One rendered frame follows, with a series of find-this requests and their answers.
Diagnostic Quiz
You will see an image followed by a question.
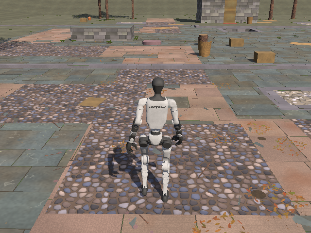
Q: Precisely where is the robot torso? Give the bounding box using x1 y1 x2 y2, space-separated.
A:
146 97 169 146

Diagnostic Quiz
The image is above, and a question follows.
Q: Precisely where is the left robot hand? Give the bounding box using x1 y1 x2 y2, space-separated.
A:
126 142 138 156

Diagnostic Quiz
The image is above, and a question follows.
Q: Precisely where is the robot head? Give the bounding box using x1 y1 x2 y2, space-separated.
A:
149 77 166 101

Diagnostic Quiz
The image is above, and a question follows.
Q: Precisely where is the robot right forearm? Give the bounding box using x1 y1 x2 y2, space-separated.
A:
174 118 182 137

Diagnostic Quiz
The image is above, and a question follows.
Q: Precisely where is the left robot upper arm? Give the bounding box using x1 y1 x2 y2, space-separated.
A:
135 98 147 125

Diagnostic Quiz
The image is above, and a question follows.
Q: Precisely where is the right robot hand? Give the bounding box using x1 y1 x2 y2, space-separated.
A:
172 135 183 146

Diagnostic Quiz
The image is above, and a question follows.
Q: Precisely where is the right robot upper arm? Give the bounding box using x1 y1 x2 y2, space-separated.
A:
168 99 179 125

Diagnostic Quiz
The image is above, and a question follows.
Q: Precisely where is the robot left forearm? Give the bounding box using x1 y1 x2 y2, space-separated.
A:
128 118 139 143

